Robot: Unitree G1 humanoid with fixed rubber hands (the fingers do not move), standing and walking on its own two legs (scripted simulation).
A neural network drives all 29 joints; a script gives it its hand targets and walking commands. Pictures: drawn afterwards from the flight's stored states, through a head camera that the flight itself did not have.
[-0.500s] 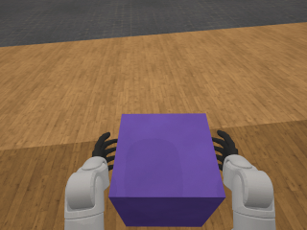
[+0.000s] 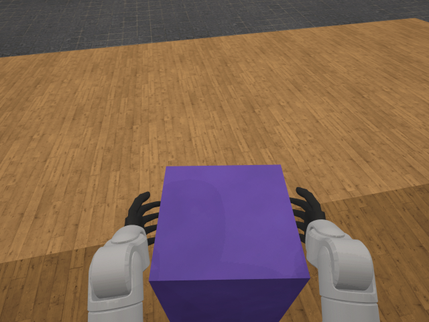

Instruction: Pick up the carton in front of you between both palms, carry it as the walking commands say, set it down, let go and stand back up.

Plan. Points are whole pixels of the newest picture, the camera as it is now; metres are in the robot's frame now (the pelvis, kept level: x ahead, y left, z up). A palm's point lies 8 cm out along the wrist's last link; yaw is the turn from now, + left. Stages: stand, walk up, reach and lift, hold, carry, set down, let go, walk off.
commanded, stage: carry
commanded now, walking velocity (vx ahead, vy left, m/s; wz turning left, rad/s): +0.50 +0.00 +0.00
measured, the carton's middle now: (224, 248) +0.27 -0.01 -0.02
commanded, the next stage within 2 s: none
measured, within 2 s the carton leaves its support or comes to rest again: neither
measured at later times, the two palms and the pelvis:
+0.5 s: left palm (152, 103) +0.60 +0.14 +0.08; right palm (267, 90) +0.64 -0.16 +0.07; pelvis +0.35 -0.04 +0.00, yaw +5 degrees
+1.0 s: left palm (149, 31) +1.05 +0.19 +0.07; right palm (232, 27) +1.05 -0.11 +0.07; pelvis +0.68 +0.04 -0.01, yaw +2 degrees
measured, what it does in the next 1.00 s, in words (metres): walks ahead: right foot, then left foot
